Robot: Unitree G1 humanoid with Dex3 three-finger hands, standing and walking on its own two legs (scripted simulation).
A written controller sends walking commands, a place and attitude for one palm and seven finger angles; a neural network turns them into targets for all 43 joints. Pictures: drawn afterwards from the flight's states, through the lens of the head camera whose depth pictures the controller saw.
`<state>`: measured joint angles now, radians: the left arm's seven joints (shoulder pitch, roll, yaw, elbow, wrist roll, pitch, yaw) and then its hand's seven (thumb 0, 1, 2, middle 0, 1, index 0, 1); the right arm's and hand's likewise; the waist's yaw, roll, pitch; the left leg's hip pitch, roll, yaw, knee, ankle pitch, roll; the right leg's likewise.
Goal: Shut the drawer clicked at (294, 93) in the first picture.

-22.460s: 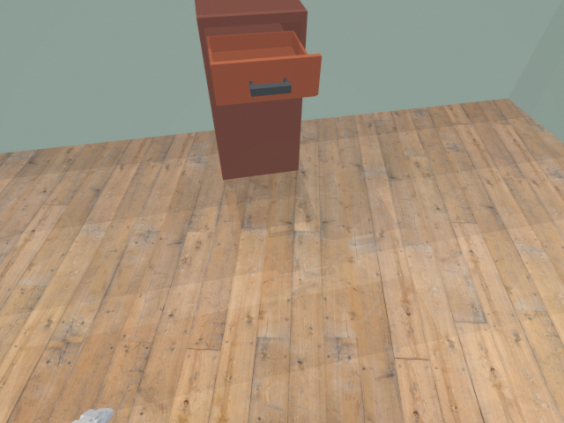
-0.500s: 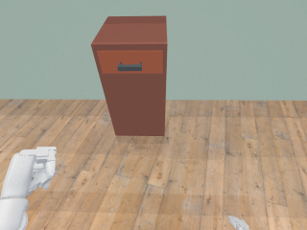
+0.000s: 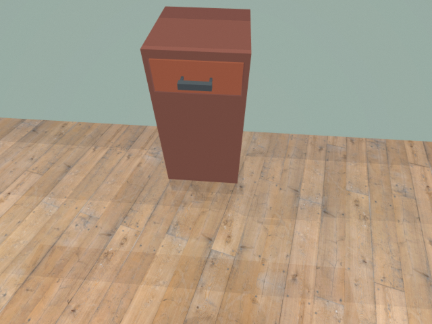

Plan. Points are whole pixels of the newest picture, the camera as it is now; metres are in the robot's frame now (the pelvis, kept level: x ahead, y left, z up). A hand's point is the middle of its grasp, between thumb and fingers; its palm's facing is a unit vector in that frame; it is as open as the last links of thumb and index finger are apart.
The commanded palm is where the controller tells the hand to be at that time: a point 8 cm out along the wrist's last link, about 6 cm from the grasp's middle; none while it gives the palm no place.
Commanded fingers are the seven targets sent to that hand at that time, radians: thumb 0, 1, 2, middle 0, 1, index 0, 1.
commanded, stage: let the arm hang, fingers relaxed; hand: left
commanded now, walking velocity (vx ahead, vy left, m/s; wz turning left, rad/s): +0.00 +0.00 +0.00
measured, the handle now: (195, 82) +0.96 +0.14 -0.09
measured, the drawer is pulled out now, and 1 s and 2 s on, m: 0.00 0.00 0.00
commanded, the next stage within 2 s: look to check the result in 0.52 s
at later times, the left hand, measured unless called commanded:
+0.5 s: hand out of the picture +0.03 +0.20 -0.17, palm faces +0.01 -0.98 -0.21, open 7.3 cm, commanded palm none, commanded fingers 0.00 0.90 0.90 -0.20 -0.30 -0.20 -0.30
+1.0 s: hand out of the picture +0.03 +0.19 -0.17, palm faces -0.01 -0.98 -0.20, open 7.4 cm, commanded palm none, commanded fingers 0.00 0.90 0.90 -0.20 -0.30 -0.20 -0.30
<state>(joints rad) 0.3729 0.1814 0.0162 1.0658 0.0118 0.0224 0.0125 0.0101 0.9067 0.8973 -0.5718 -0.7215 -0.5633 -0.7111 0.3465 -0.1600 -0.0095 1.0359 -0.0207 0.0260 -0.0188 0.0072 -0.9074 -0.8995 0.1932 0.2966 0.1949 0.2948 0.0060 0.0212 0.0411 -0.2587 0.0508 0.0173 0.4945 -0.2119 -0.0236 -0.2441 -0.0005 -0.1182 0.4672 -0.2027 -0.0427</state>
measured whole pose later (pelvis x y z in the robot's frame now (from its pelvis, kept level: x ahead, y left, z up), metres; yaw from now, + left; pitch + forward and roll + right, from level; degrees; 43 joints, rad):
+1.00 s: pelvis +0.02 +0.02 +0.01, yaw -2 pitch -2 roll +0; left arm 0.26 0.14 0.02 1.15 0.01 -0.01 0.03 0.00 0.91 0.90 -0.20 -0.30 -0.20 -0.30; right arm 0.27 -0.14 -0.02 1.13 -0.02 0.00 -0.03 0.00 -0.91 -0.90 0.19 0.30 0.20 0.29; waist -0.01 0.02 0.05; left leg -0.16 0.03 0.08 0.41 -0.21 0.00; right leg -0.18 -0.02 -0.06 0.41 -0.19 -0.01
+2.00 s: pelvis +0.04 +0.01 +0.01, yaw -2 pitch -1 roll +0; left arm 0.18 0.21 0.02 1.15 0.01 -0.02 0.02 0.00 0.91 0.90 -0.20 -0.30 -0.20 -0.30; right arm 0.21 -0.22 -0.02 1.14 -0.02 0.00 -0.02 0.00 -0.91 -0.90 0.19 0.30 0.20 0.30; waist -0.01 0.02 0.05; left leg -0.12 0.05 0.07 0.35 -0.20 -0.02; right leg -0.14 0.00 -0.07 0.35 -0.19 -0.03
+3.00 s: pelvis +0.04 +0.01 +0.01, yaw -3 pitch -2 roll +0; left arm 0.14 0.27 0.02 1.15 0.01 -0.02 0.01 0.00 0.91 0.90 -0.21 -0.30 -0.20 -0.30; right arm 0.16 -0.28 -0.02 1.14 -0.02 -0.01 -0.01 0.01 -0.90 -0.90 0.20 0.30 0.20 0.30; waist -0.01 0.02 0.04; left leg -0.09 0.04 0.07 0.31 -0.19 -0.02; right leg -0.11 0.00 -0.06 0.32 -0.18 -0.02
